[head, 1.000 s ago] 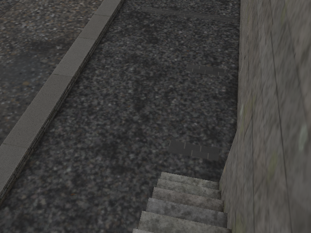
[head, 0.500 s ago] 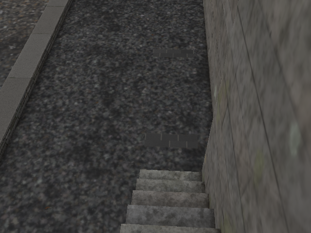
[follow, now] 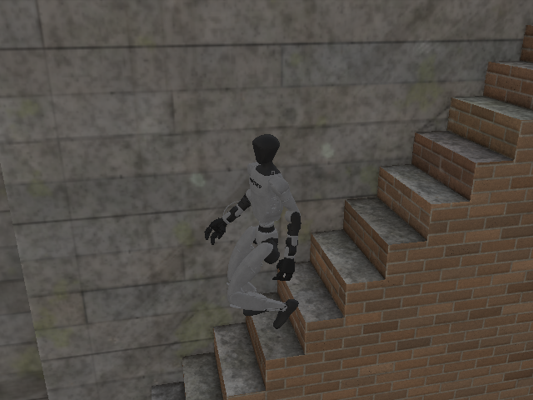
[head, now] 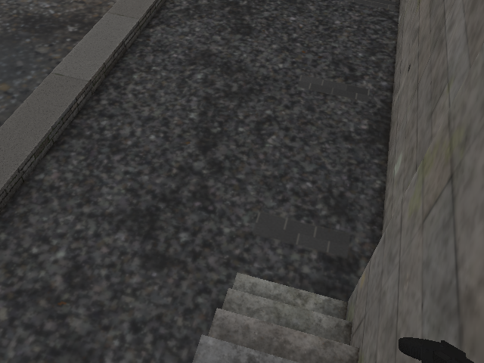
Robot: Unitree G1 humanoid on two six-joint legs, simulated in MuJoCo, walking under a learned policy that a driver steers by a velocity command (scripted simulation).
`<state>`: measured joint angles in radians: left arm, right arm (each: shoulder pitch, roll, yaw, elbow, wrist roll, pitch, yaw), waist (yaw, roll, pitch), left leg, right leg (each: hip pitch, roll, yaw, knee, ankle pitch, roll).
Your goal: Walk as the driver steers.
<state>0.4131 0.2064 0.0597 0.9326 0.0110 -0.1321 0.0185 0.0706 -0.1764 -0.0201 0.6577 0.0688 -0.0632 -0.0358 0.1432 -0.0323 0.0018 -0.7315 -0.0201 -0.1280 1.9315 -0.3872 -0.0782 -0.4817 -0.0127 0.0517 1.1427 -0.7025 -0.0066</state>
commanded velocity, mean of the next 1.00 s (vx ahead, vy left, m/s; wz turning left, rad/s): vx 0.98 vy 0.00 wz -0.08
